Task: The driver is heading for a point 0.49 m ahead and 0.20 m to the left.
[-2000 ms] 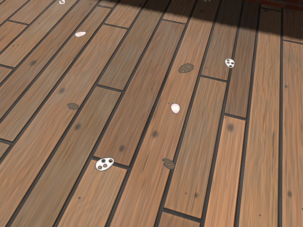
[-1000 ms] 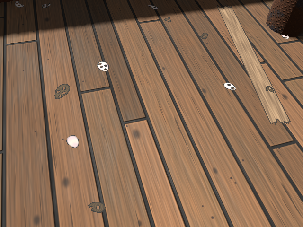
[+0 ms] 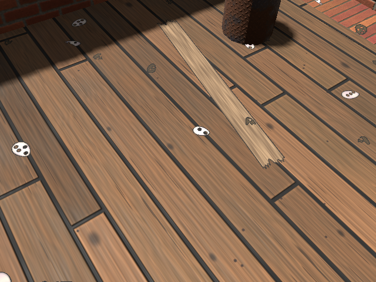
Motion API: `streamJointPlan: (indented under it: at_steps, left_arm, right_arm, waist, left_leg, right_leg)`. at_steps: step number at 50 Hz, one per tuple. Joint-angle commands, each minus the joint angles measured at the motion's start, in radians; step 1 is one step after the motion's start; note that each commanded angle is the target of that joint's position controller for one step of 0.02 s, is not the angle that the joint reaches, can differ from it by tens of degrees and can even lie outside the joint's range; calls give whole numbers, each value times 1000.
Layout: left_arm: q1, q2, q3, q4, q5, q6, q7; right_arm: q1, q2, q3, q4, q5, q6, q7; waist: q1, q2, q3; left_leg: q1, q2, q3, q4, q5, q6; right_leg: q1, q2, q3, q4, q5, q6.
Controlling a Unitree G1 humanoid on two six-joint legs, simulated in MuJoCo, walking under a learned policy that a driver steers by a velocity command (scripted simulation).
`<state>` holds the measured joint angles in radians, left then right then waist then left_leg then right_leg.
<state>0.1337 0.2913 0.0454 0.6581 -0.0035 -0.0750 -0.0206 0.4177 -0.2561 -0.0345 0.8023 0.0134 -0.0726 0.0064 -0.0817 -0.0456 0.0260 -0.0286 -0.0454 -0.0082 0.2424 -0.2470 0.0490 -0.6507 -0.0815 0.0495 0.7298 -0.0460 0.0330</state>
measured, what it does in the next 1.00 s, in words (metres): walks ahead, turning left: right foot, then left foot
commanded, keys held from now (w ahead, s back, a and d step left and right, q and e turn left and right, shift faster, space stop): w+q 0.62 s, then no key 0.38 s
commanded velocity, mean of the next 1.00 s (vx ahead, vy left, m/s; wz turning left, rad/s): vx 0.40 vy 0.00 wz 0.39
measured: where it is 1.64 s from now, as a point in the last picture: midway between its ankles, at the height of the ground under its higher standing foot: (151, 265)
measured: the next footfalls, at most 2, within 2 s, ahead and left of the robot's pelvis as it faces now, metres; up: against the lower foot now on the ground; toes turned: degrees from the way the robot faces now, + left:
right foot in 0.16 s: +0.28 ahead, -0.14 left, +0.00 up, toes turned +6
left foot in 0.66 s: +0.49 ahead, +0.19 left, +0.00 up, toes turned +26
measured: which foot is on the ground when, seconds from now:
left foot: down 0.00-0.18, up 0.20-0.64, down 0.66-1.00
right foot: up 0.00-0.14, down 0.16-0.66, up 0.68-1.00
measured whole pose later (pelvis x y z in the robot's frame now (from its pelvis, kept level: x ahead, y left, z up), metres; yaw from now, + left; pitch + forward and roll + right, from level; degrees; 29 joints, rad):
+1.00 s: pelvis +0.47 +0.10 +0.00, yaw +26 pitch +1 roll +0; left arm 0.13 0.30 0.04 0.79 0.00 -0.02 0.02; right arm 0.19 -0.26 -0.04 0.72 -0.02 -0.03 0.01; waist -0.02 -0.05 0.07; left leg -0.22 -0.08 0.02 0.36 -0.15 0.09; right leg -0.55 -0.09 0.05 0.80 -0.19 0.08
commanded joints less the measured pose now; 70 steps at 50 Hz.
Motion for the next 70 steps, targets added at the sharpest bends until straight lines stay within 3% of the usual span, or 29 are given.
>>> streamJointPlan:
  at_steps: [1, 6, 7, 8, 9, 10, 11, 13, 14, 19, 24, 28, 31, 33, 34, 35, 36, 37, 38, 39, 43, 47, 51, 54, 56, 57, 58, 60, 70]
  left_arm:
    - [-156, 31, 1, -100, -7, -31, -16]
    - [-113, 105, 32, -94, -13, -46, -21]
    - [0, 137, 51, -64, -13, -46, -12]
    - [160, 179, 69, -37, -2, -44, 0]
    - [285, 275, 91, -22, 23, -34, 9]
    - [290, 226, 76, -15, 17, -29, 0]
    - [225, 144, 54, -14, 6, -25, 2]
    - [122, 82, 36, -2, 5, -21, 5]
    - [84, 60, 30, 4, 13, -25, 4]
    - [39, 95, 51, 49, 12, -54, 9]
    - [71, 145, 63, 81, 6, -41, 19]
    - [132, 187, 76, 113, -15, -16, 19]
    - [136, 227, 89, 119, -32, 6, 22]
    - [125, 211, 78, 116, -39, 20, 27]
    - [163, 143, 51, 94, -1, 13, 28]
    - [270, 43, 12, 60, 26, -5, 17]
    - [188, 164, 35, 92, -9, -15, 11]
    - [120, 173, 38, 70, -37, -14, 9]
    - [100, 148, 31, 75, -23, -13, 20]
    - [88, 145, 32, 81, -6, -7, 28]
    - [164, 106, 27, 116, 2, 41, 44]
    - [95, 71, 14, 106, 10, 49, 48]
    - [27, 83, 16, 99, 4, 55, 41]
    - [27, 87, 21, 100, 13, 53, 37]
    - [37, 124, 27, 102, 30, 44, 39]
    - [12, 184, 37, 94, 27, 46, 46]
    - [-16, 133, 28, 103, 17, 54, 45]
    - [-38, 71, 16, 105, 10, 60, 32]
    - [-37, 83, 15, 199, 5, 51, 36]
  right_arm:
    - [4, -201, -52, -47, 11, -4, -15]
    - [6, -223, -67, -34, 16, 17, -25]
    - [-3, -213, -62, -36, 10, 21, -24]
    - [-14, -174, -47, -57, -3, 22, -23]
    - [84, -57, -13, -92, -12, 13, -22]
    - [132, -72, -10, -92, 21, 1, -20]
    - [44, -170, -39, -93, 44, 4, -20]
    - [-72, -168, -44, -118, 25, 12, -19]
    - [-77, -155, -49, -118, 17, 22, -17]
    - [-111, -96, -40, -148, 10, 59, -13]
    - [-257, -77, -25, -192, 9, 39, 20]
    - [-368, -87, -25, -251, 11, 41, 43]
    - [-347, -127, -45, -275, 5, 49, 48]
    - [-95, -209, -95, -218, -5, 55, 34]
    - [17, -296, -119, -199, -4, 63, 11]
    - [-63, -373, -113, -242, -23, 51, 9]
    - [-53, -269, -86, -264, -20, 41, 20]
    - [-86, -224, -70, -241, -19, 32, 26]
    - [-126, -193, -63, -225, -6, 27, 26]
    - [-174, -171, -56, -223, -5, 27, 22]
    - [-251, -162, -48, -211, -28, 12, 12]
    - [-271, -151, -43, -169, -27, 22, -6]
    - [-254, -146, -36, -119, -34, 38, -6]
    - [-273, -126, -24, -88, -23, 44, 0]
    - [-227, -84, -8, -67, -27, 39, -1]
    - [-129, -90, -12, -49, -45, 34, 1]
    - [-115, -71, -5, -36, -45, 38, -3]
    - [-214, -109, -11, -39, -34, 59, -13]
    - [-219, -104, -18, 29, -22, 83, -28]
  waist:
    - [-4, 120, 50]
    - [69, 157, 10]
    - [132, 150, -63]
    - [210, 132, -200]
    - [194, -102, -387]
    - [176, -275, -465]
    - [180, -159, -279]
    - [139, -39, -93]
    - [108, -56, -54]
    - [65, -25, 21]
    - [118, 12, 50]
    - [153, 19, 81]
    - [112, -15, 30]
    - [-36, 6, -112]
    - [-58, 167, -218]
    - [69, 362, -373]
    - [-24, 164, -459]
    - [-11, 140, -316]
    - [22, 68, -213]
    - [49, 71, -160]
    - [125, 97, -152]
    - [110, 126, -143]
    - [75, 138, -118]
    - [94, 139, -94]
    - [89, 62, -101]
    - [15, -45, -119]
    - [9, -104, -133]
    - [64, -41, -84]
    - [80, 26, -89]
  left_leg:
    - [-81, 225, -161, -75, 274, 150]
    - [5, 271, -225, 61, 419, 103]
    - [-21, 226, -193, 194, 528, 79]
    - [-150, 174, -165, 422, 436, 44]
    - [-490, 33, -85, 804, 15, -20]
    - [-645, 6, -144, 995, -342, -34]
    - [-725, 68, -150, 1068, -275, -34]
    - [-695, 140, -103, 1016, -132, -37]
    - [-651, 168, -109, 974, -89, -38]
    - [-640, 197, -104, 858, 33, -68]
    - [-613, 175, -36, 559, 272, -54]
    - [-636, 160, 10, 430, 230, -16]
    - [-538, 87, 82, 397, 82, 38]
    - [-164, -14, 113, 301, 159, 95]
    - [144, 146, -116, 312, 426, 153]
    - [368, 426, -663, 210, 500, 361]
    - [351, 435, -647, 162, 554, 348]
    - [251, 399, -464, 172, 663, 308]
    - [127, 340, -347, 173, 686, 258]
    - [19, 306, -285, 148, 682, 231]
    - [-178, 261, -149, 64, 801, 232]
    - [-174, 214, -67, 58, 725, 193]
    - [-167, 230, -96, 56, 552, 185]
    - [-174, 231, -132, 111, 420, 162]
    - [-211, 148, -114, 179, 225, 67]
    - [-259, 74, -76, 205, 61, 24]
    - [-232, 49, -44, 181, -32, -5]
    - [-208, 54, -39, 179, 18, -13]
    - [-155, 78, -54, 176, 217, -16]
  right_leg:
    - [69, 53, -33, -145, 111, 12]
    - [239, 77, -8, -248, 10, -49]
    - [407, 91, -31, -278, 5, -79]
    - [681, 3, 34, -231, -3, -126]
    - [1070, -263, 398, -225, -122, -241]
    - [1090, -356, 720, -392, -325, -312]
    - [952, -315, 593, -429, -410, -269]
    - [687, -234, 337, -472, -247, -229]
    - [599, -198, 250, -506, -177, -220]
    - [478, -192, 38, -611, 6, -244]
    - [533, -160, -135, -613, 79, -213]
    - [663, -200, -182, -578, 103, -187]
    - [741, -207, -227, -420, 461, -157]
    - [637, -143, -272, -40, 662, -104]
    - [376, -80, -274, 281, 217, -45]
    - [44, 116, -138, 622, -622, 21]
    - [34, 76, 33, 687, -597, 14]
    - [-22, 36, 13, 660, -525, 4]
    - [-23, -8, 1, 575, -459, 0]
    - [14, -31, -1, 509, -411, 2]
    - [185, -22, -11, 385, -289, 35]
    - [220, -19, -9, 128, -138, 50]
    - [281, -3, -5, -39, -83, 44]
    - [358, 16, -15, -187, -93, 9]
    - [507, -42, 51, -329, 266, -31]
    - [571, -106, 101, -278, 386, -83]
    - [532, -105, 105, -278, 258, -127]
    - [462, -40, 68, -296, 68, -89]
    - [526, -1, 27, -256, 191, -78]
